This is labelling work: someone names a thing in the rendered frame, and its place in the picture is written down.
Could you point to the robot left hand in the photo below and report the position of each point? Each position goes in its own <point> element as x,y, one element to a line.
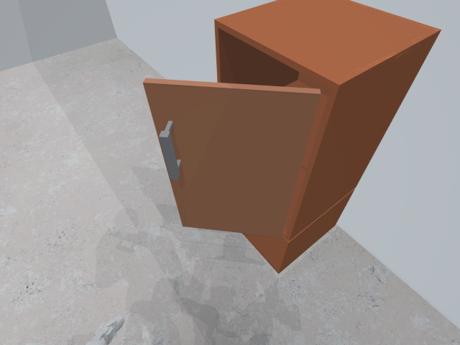
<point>106,331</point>

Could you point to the handle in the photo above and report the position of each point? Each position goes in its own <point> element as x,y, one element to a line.
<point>166,142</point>

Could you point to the cupboard door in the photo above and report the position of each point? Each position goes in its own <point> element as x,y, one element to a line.
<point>241,148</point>

